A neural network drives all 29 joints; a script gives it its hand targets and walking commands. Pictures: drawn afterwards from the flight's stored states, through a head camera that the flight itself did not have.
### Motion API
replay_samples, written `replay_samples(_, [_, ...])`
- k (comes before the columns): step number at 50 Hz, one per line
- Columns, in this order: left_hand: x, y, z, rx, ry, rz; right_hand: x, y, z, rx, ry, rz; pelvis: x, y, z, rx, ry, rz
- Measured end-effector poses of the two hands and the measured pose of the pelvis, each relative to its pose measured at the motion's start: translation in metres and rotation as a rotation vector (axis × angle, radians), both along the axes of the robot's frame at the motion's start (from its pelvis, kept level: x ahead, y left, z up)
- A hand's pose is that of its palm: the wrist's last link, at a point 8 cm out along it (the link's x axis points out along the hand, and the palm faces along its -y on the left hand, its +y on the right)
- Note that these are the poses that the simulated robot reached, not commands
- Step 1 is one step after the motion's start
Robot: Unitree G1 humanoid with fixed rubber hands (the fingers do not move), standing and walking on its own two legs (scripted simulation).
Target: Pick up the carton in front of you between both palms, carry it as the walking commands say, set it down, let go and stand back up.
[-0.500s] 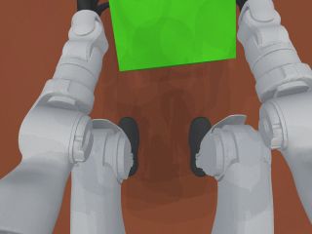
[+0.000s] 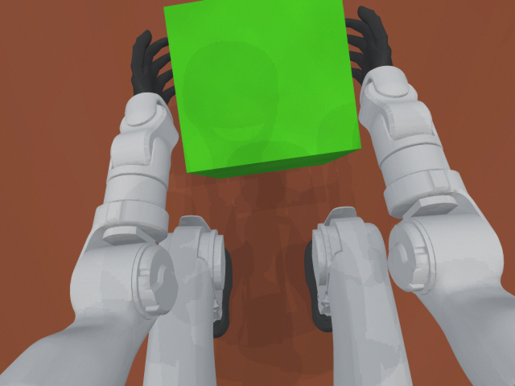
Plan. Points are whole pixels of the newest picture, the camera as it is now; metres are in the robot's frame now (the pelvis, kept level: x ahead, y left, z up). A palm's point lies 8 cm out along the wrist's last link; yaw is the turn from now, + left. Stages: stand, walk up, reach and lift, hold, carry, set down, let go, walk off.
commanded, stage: reach and lift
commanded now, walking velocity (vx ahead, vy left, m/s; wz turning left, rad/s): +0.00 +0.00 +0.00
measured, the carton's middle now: (263, 105) +0.50 -0.01 -0.15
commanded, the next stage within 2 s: none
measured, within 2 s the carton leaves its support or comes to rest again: neither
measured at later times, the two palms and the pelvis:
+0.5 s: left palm (84, 57) +0.48 +0.13 +0.08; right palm (441, 34) +0.47 -0.16 +0.07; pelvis +0.03 +0.01 +0.13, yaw -2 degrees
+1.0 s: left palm out of the picture +0.44 +0.14 +0.25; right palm out of the picture +0.43 -0.16 +0.24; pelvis +0.07 +0.00 +0.27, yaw -2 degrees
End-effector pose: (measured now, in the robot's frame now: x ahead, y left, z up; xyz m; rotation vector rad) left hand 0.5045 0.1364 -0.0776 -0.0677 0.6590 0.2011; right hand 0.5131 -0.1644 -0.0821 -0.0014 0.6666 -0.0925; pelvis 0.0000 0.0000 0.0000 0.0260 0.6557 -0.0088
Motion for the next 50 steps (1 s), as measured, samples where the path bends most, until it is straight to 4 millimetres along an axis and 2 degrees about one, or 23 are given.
replay_samples(4, [-0.006,-0.004,0.037,0.007,0.027,-0.018,-0.010,-0.003,0.038,-0.007,0.027,-0.013,0.000,0.002,0.025,0.002,0.029,-0.017])
replay_samples(8, [-0.010,-0.002,0.067,0.014,0.034,-0.024,-0.015,-0.002,0.068,-0.009,0.036,-0.015,0.002,0.004,0.048,0.003,0.057,-0.028])
replay_samples(14, [-0.010,-0.002,0.100,0.016,0.027,-0.042,-0.022,0.000,0.099,-0.001,0.030,-0.020,0.008,0.007,0.080,-0.003,0.086,-0.023])
replay_samples(21, [-0.019,-0.001,0.133,0.011,0.015,-0.044,-0.033,0.000,0.133,0.012,0.019,-0.034,0.019,0.009,0.113,-0.007,0.084,-0.023])
replay_samples(30, [-0.031,-0.003,0.192,-0.001,0.009,-0.045,-0.047,-0.001,0.192,0.022,0.013,-0.054,0.035,0.008,0.157,-0.008,0.016,-0.030])
replay_samples(50, [-0.064,0.001,0.325,0.010,0.015,-0.066,-0.085,0.003,0.323,0.026,0.019,-0.073,0.069,0.004,0.271,-0.021,-0.219,-0.031])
